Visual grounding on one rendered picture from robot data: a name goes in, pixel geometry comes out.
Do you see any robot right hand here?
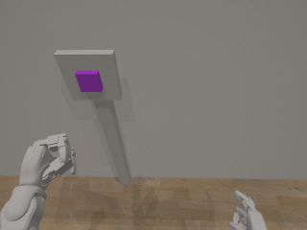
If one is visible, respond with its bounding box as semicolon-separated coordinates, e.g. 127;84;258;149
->
230;190;268;230

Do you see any button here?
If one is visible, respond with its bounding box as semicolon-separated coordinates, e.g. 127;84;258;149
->
75;70;104;92

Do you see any panel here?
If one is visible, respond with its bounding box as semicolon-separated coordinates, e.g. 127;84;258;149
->
54;50;131;186

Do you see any robot left forearm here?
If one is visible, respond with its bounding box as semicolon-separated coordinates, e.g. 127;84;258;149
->
0;184;47;230

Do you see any robot left hand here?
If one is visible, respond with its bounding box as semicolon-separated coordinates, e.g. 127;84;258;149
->
19;133;77;191

